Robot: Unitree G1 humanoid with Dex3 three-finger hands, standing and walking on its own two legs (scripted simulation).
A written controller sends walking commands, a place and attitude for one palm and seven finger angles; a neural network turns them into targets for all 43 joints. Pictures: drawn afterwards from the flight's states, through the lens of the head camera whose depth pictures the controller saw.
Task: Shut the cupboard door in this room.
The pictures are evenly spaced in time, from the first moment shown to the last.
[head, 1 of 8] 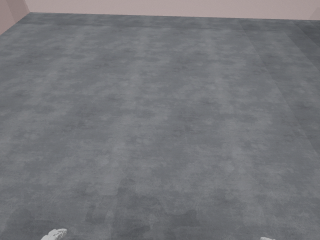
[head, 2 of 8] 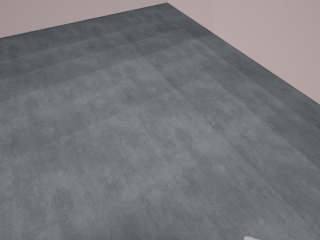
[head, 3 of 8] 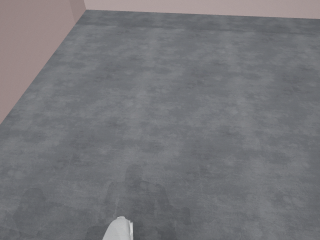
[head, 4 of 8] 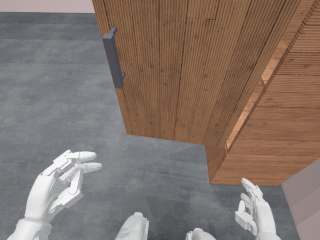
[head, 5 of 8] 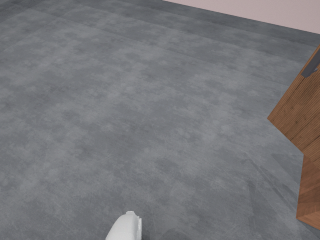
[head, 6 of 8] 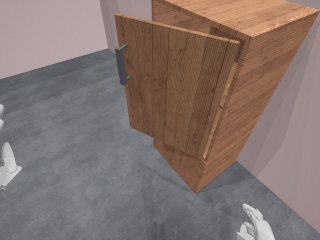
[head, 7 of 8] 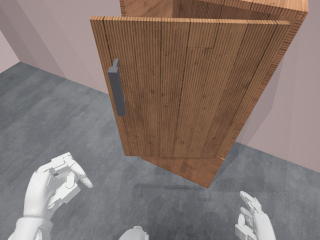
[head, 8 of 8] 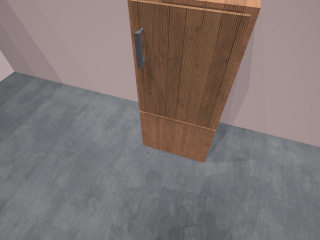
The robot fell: no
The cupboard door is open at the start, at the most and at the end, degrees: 82 82 0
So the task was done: yes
